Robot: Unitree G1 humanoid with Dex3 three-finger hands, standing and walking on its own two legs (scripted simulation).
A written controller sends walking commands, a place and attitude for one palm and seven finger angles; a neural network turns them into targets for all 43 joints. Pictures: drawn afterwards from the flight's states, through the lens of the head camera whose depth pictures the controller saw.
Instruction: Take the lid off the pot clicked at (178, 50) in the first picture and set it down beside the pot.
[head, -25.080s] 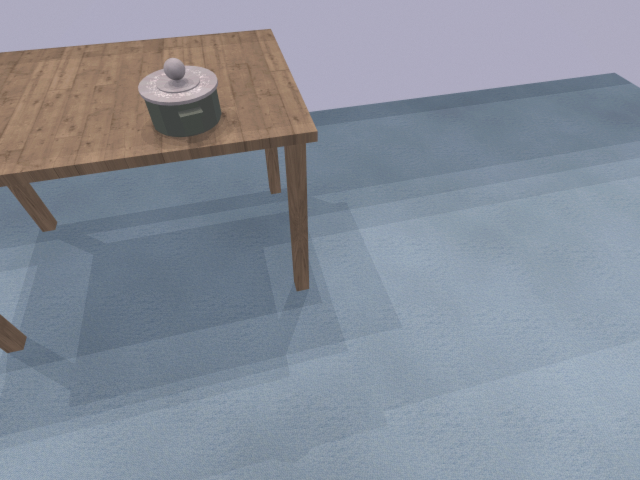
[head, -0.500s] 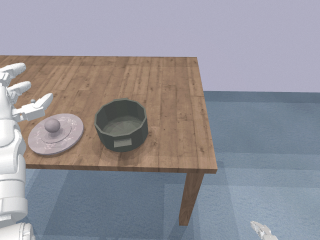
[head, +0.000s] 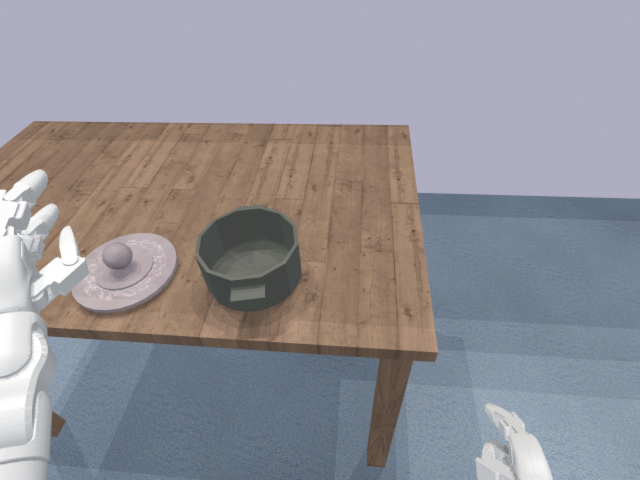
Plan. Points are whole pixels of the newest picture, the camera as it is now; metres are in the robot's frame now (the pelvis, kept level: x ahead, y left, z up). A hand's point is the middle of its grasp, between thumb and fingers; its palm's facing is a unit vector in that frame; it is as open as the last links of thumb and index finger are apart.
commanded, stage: draw the hand back to the body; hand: left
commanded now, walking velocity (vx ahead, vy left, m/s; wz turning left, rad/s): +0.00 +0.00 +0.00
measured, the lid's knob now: (117, 255) +0.45 +0.42 -0.01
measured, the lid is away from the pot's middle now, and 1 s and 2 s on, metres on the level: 0.24 0.24 0.24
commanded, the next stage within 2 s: step back with the hand held close in 0.78 s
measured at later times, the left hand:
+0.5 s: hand (65, 334) +0.20 +0.27 +0.16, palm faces +0.41 -0.85 -0.34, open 7.5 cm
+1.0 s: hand (29, 376) +0.15 +0.27 +0.17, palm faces +0.40 -0.83 -0.40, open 7.5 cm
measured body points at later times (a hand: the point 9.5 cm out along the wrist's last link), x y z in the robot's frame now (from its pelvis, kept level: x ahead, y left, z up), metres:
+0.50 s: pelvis -0.01 +0.01 +0.00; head -0.03 -0.01 +0.45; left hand +0.17 +0.31 +0.18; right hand +0.19 -0.20 -0.09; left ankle +0.02 +0.15 -0.74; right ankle -0.08 -0.09 -0.74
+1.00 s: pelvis -0.02 +0.02 +0.00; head -0.04 +0.01 +0.45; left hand +0.13 +0.31 +0.19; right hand +0.19 -0.18 -0.08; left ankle +0.02 +0.15 -0.74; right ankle -0.08 -0.09 -0.74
